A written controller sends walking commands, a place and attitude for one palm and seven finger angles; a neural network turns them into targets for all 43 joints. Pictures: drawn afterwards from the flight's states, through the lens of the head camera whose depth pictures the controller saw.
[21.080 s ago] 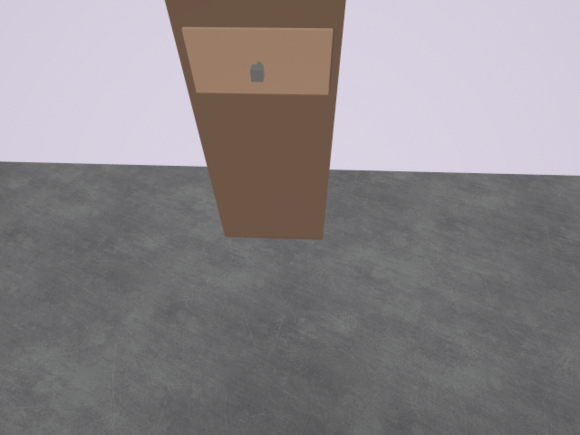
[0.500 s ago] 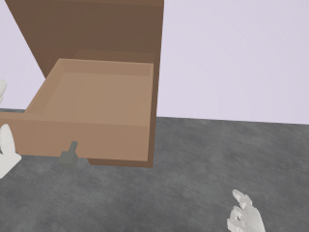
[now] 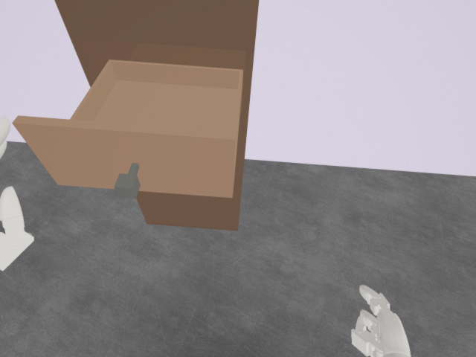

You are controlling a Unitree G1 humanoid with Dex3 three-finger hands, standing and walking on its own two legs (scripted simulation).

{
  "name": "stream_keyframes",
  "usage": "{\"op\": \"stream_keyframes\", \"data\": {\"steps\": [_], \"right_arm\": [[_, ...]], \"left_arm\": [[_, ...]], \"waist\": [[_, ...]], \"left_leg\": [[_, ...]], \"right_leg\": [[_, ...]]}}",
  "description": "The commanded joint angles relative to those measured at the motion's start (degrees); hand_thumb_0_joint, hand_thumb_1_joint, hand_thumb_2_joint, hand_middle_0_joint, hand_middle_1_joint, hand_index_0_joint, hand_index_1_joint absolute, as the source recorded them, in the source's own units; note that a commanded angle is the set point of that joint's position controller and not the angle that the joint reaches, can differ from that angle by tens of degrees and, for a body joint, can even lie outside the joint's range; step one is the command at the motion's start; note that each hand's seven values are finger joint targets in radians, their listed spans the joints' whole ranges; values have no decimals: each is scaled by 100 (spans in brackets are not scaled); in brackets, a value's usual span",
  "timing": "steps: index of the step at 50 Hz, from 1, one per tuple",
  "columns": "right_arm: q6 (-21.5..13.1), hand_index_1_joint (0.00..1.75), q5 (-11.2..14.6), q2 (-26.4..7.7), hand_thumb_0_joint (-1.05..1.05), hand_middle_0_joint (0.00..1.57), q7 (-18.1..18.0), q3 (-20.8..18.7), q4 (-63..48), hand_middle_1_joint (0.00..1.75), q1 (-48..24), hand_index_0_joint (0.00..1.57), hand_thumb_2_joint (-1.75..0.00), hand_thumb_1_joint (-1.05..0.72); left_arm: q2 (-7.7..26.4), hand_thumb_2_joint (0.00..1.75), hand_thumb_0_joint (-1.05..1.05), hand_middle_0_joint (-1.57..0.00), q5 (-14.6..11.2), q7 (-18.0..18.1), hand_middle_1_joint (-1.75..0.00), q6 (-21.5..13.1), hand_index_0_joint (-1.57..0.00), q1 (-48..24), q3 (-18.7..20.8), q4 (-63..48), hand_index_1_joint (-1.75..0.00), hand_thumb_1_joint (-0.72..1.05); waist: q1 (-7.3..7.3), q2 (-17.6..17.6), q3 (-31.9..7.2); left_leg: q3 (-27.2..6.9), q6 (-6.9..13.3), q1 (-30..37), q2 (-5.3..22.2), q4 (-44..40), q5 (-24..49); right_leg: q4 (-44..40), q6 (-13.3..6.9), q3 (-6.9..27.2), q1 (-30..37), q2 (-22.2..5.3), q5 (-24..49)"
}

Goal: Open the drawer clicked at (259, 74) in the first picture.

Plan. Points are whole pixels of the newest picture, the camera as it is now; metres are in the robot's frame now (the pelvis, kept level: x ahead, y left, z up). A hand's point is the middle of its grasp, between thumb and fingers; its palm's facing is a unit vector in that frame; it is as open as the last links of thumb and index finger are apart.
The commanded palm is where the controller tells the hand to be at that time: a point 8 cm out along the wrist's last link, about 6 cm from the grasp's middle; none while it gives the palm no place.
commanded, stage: step back with the hand held close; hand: left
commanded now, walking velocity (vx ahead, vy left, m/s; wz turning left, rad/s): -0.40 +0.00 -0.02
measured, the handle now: (130, 178) +0.41 +0.23 +0.03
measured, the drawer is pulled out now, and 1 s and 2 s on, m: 0.30 0.30 0.30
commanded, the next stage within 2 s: stop stepping back and stand still in 0.12 s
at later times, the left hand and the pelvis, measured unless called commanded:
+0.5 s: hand out of the picture +0.04 +0.22 +0.22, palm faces +0.42 -0.78 -0.47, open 7.4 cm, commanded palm -0.02 +0.27 +0.22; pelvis -0.15 -0.01 +0.00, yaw +0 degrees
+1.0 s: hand out of the picture +0.01 +0.21 +0.23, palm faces +0.46 -0.77 -0.45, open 7.4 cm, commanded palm -0.05 +0.26 +0.22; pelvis -0.18 -0.02 +0.00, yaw +0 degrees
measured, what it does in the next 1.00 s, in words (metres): walks backwards: right foot, then left foot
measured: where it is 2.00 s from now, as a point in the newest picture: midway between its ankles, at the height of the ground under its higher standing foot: outside the picture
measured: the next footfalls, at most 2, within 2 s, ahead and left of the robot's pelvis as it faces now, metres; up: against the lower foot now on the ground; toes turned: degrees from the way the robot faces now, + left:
right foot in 0.14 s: -0.01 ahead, -0.10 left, +0.00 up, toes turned -2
left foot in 0.42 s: -0.12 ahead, +0.10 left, +0.00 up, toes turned +4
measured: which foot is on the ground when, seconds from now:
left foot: down 0.00-0.16, up 0.18-0.40, down 0.42-1.00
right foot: up 0.00-0.12, down 0.14-0.42, up 0.44-0.66, down 0.68-1.00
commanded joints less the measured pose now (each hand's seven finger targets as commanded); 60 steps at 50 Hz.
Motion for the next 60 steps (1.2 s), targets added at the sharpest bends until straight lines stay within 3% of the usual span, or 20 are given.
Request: {"op": "stream_keyframes", "data": {"steps": [1, 6, 9, 13, 19, 21, 22, 25, 31, 32, 34, 35, 37, 43, 46, 52, 54, 55, 56, 60], "right_arm": [[-568, 30, -100, -684, 0, 20, 18, -259, -768, 30, -358, 20, -90, -90], [-613, 30, -9, -818, 0, 20, 94, -258, -539, 30, -425, 20, -90, -90], [-424, 30, 40, -565, 0, 20, 144, -195, -568, 30, -580, 20, -90, -90], [-177, 30, 78, -369, 0, 20, 134, -77, -842, 30, -395, 20, -90, -90], [-198, 30, -106, -631, 0, 20, -109, -40, -826, 30, -74, 20, -90, -90], [-315, 30, -117, -871, 0, 20, -99, -122, -926, 30, -94, 20, -90, -90], [-445, 30, -90, -814, 0, 20, -95, -132, -900, 30, -59, 20, -90, -90], [-533, 30, -27, -710, 0, 20, -15, -132, -582, 30, -31, 20, -90, -90], [-473, 30, 10, -827, 0, 20, -62, -83, -454, 30, -323, 20, -90, -90], [-442, 30, -16, -831, 0, 20, -62, -115, -444, 30, -390, 20, -90, -90], [-367, 30, 1, -772, 0, 20, 3, -217, -464, 30, -411, 20, -90, -90], [-378, 30, -82, -854, 0, 20, 17, -237, -382, 30, -385, 20, -90, -90], [-368, 30, -50, -604, 0, 20, 92, -184, -383, 30, -288, 20, -90, -90], [-397, 30, -81, -504, 0, 20, -135, -32, -517, 30, -215, 20, -90, -90], [-516, 30, -34, -650, 0, 20, -153, -101, -614, 30, -165, 20, -90, -90], [-527, 30, 107, -719, 0, 20, -56, -102, -503, 30, -260, 20, -90, -90], [-431, 30, 94, -658, 0, 20, 26, -114, -574, 30, -298, 20, -90, -90], [-477, 30, -24, -1228, 0, 20, 439, -352, 716, 30, -281, 20, -90, -90], [-203, 30, 58, -812, 0, 20, 463, -269, 754, 30, 204, 20, -90, -90], [288, 30, -53, -732, 0, 20, 456, -113, 843, 30, 451, 20, -90, -90]], "left_arm": [[769, 90, 0, -20, -32, 125, -30, -453, -20, -325, 772, -1506, -30, 90], [439, 90, 0, -20, 1, 113, -30, -270, -20, -496, 442, -635, -30, 90], [856, 90, 0, -20, 47, 123, -30, -265, -20, -882, 512, -454, -30, 90], [711, 90, 0, -20, 53, 131, -30, -217, -20, 63, 658, -835, -30, 90], [678, 90, 0, -20, 76, 273, -30, -300, -20, 89, 596, -1335, -30, 90], [574, 90, 0, -20, 106, 268, -30, -404, -20, -134, 477, -1355, -30, 90], [716, 90, 0, -20, 140, 327, -30, -418, -20, -259, 599, -1306, -30, 90], [666, 90, 0, -20, 146, 243, -30, -262, -20, -340, 587, -581, -30, 90], [302, 90, 0, -20, 170, 159, -30, -101, -20, -901, 11, -18, -30, 90], [415, 90, 0, -20, 209, 155, -30, -122, -20, -977, 50, -120, -30, 90], [807, 90, 0, -20, 168, 104, -30, -139, -20, -1071, 304, -380, -30, 90], [978, 90, 0, -20, 107, 71, -30, -294, -20, -1307, 470, -640, -30, 90], [940, 90, 0, -20, 147, 122, -30, -364, -20, -942, 644, -1014, -30, 90], [648, 90, 0, -20, 31, 219, -30, -402, -20, -111, 583, -1273, -30, 90], [438, 90, 0, -20, 67, 271, -30, -478, -20, -596, 414, -962, -30, 90], [455, 90, 0, -20, 68, 151, -30, -260, -20, -558, 350, -124, -30, 90], [596, 90, 0, -20, 62, 95, -30, -223, -20, -556, 331, -265, -30, 90], [-151, 90, 0, -20, 668, -701, -30, 863, -20, -531, -1763, 4403, -30, 90], [-232, 90, 0, -20, 554, -850, -30, 1175, -20, -642, -1747, 4599, -30, 90], [-623, 90, 0, -20, 424, -805, -30, 1323, -20, -1224, -2042, 5302, -30, 90]], "waist": [[33, 1628, -1087], [-42, 753, -513], [27, -1096, -627], [-55, -439, -1579], [-152, 327, -1077], [-98, 1682, -438], [-152, 1689, -151], [-207, 1484, 8], [-105, 1234, 238], [-62, 736, 102], [19, -1537, -160], [-85, -972, -178], [-121, -389, -1015], [-185, 448, -517], [-202, 2151, -184], [-105, 876, -254], [-194, -463, -270], [-169, -644, -506], [-270, -441, -1102], [-130, -1386, -470]], "left_leg": [[-861, 694, -423, 1678, -1015, 2407], [-543, 391, -367, 1320, -272, 1786], [-149, -135, -988, -71, 2375, -1478], [-334, -166, -991, -29, 3204, -942], [-31, 237, 714, -43, -887, -1146], [-2181, 712, 308, 1440, -2101, -2374], [-2344, 975, -21, 1853, -2205, -2125], [-1791, 1011, -247, 1606, -1898, -1819], [-797, 642, -1411, 1057, -1271, -2524], [-565, 509, -1666, 753, -443, -2344], [-73, 201, -1984, -76, 2752, -1468], [-233, 112, -1809, 61, 3394, -977], [-253, 104, -1160, 198, 3087, -970], [128, 213, 756, 114, -478, -775], [-2511, 1013, 343, 1907, -1944, -1939], [-555, 524, -489, 942, -542, -249], [-60, 169, -930, 222, 706, -422], [-35, 2, -1263, 276, 1795, -707], [-297, -74, -720, 303, 1365, -1253], [-239, 82, -340, 149, 839, 205]], "right_leg": [[1503, 90, 105, 821, 51, -1109], [-327, 62, 190, 926, -204, 324], [-1746, -785, 2261, 612, -2138, 2847], [-1189, -725, 1128, 1387, -1527, 2244], [-1567, -305, 970, 543, -817, -1936], [526, -1, 130, -88, 73, -1447], [1511, 89, -142, -418, 189, -1498], [2441, 64, -33, -639, -44, -1171], [-96, -41, -651, 1548, 74, -1263], [-682, -201, -165, 1904, -156, -1535], [-2380, -1083, 3032, 1481, -2131, -2507], [-2294, -1052, 2499, 1314, -2131, -1250], [-2086, -1036, 1980, 1142, -1926, -2074], [-1248, -611, 599, 24, -1035, -2253], [1625, -13, -405, -484, 5, -1833], [-608, 45, -386, 1286, -157, -565], [-1532, -489, 1469, 1385, -1272, -175], [-674, -759, 1372, 1164, -2124, 2428], [-414, -836, 1345, 1272, -1946, 2941], [-455, -463, 336, 825, -1160, 1522]]}}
